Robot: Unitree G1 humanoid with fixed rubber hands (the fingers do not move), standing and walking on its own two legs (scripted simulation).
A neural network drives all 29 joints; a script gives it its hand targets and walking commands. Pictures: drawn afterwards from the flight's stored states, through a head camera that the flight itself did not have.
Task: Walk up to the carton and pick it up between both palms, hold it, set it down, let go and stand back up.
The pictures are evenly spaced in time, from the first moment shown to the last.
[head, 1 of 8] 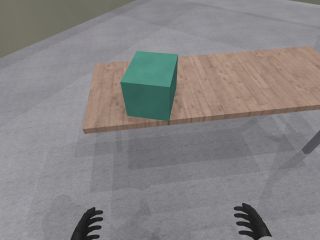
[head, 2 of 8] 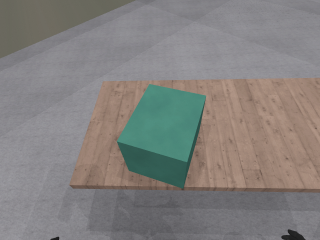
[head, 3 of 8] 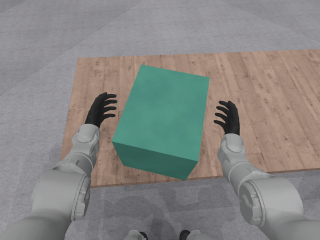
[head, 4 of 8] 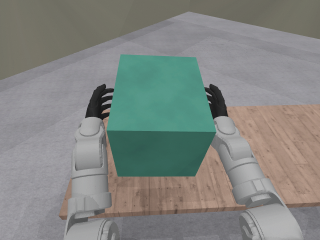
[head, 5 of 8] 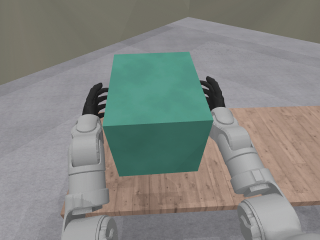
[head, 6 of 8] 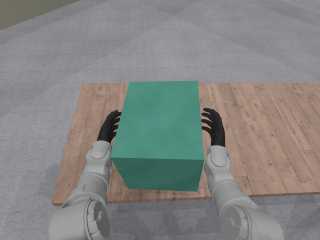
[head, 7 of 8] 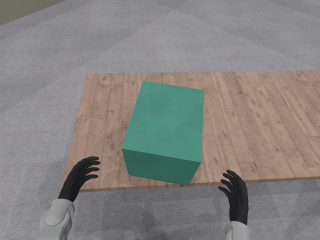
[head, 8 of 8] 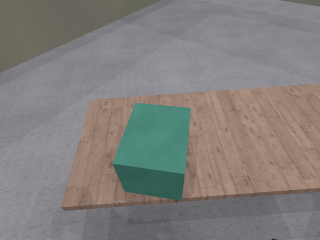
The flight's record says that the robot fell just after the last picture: no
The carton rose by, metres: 0.28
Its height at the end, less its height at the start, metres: +0.00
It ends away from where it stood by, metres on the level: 0.01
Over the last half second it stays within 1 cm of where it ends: yes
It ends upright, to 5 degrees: yes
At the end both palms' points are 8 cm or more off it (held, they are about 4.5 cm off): yes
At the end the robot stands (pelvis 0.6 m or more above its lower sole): yes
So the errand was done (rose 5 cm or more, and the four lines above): yes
